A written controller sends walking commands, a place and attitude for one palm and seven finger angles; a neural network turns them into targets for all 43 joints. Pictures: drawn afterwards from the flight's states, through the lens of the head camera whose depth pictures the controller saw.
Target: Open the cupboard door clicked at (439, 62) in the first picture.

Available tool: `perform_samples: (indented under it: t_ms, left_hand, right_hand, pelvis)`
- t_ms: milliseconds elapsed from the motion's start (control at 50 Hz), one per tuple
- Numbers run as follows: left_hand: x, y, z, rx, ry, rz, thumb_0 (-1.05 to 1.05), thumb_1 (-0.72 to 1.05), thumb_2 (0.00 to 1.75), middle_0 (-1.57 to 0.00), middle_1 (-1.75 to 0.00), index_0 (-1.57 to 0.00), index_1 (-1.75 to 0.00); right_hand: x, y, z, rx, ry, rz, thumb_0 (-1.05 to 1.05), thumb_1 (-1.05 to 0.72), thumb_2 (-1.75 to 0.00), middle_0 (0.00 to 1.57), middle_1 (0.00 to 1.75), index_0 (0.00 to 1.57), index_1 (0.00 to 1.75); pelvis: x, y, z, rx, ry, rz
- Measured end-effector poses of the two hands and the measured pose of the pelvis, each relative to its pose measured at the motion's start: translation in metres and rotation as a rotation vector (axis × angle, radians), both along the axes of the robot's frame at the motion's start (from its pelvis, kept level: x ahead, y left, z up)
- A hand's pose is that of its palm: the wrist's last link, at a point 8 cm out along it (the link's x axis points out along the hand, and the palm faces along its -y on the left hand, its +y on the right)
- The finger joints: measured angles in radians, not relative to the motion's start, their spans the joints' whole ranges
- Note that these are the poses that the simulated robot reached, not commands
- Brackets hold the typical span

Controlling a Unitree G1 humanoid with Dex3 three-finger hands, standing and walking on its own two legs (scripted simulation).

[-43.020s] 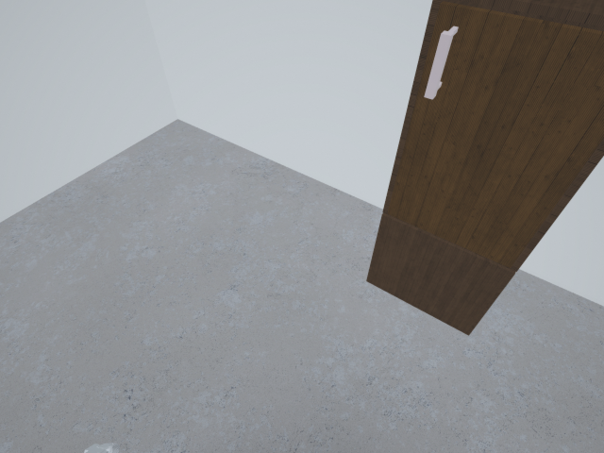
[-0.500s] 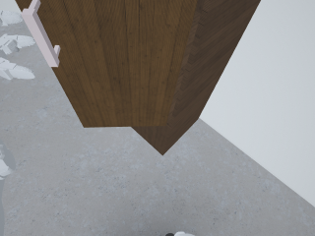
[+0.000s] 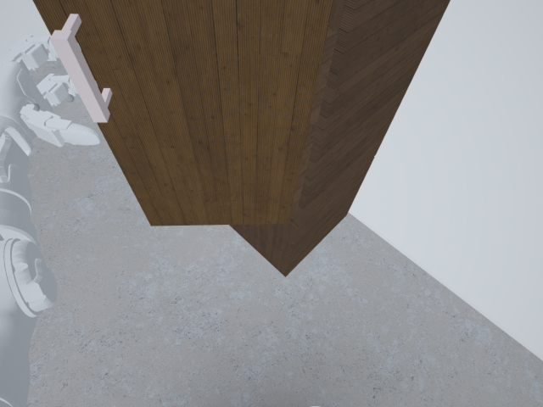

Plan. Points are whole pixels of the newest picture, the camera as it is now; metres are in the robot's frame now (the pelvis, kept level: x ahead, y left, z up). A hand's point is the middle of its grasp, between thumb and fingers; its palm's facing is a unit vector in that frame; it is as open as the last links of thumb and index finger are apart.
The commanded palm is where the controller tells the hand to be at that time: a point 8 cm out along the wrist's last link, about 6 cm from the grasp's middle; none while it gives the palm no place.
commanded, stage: slide the fingers in behind the handle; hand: left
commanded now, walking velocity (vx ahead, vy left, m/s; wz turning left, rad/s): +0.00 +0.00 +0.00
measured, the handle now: (88, 71) +0.55 +0.23 +0.16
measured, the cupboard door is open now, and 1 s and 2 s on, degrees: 47 48 49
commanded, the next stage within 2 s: close the thumb around the handle in 1.02 s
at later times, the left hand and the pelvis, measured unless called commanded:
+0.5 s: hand (98, 95) +0.50 +0.20 +0.17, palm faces -0.01 -1.00 +0.00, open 14.0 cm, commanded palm +0.47 +0.25 +0.16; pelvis -0.01 -0.01 +0.00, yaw -1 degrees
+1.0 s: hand (99, 99) +0.49 +0.20 +0.17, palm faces +0.00 -1.00 +0.00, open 14.1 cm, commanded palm +0.47 +0.24 +0.16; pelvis +0.00 +0.00 +0.00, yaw +0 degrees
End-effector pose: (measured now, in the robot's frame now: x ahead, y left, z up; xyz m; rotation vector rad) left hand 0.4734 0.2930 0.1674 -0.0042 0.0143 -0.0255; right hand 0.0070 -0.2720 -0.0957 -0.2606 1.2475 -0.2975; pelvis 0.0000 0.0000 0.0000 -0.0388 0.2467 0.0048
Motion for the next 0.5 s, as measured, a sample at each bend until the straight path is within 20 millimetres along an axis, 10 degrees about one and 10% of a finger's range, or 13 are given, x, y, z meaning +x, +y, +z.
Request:
perform_samples:
  t_ms: [500]
  left_hand:
    - [0.005, -0.035, 0.0, 0.005, 0.002, 0.013, -0.02, -0.5, 0.3, -0.3, -1.2, -0.3, -1.2]
  right_hand:
    - [-0.024, -0.001, -0.004, 0.024, 0.01, -0.028, 0.0, -0.91, -0.9, 0.2, 0.3, 0.2, 0.3]
  pelvis:
    - [-0.006, -0.006, 0.001, 0.009, -0.015, -0.011]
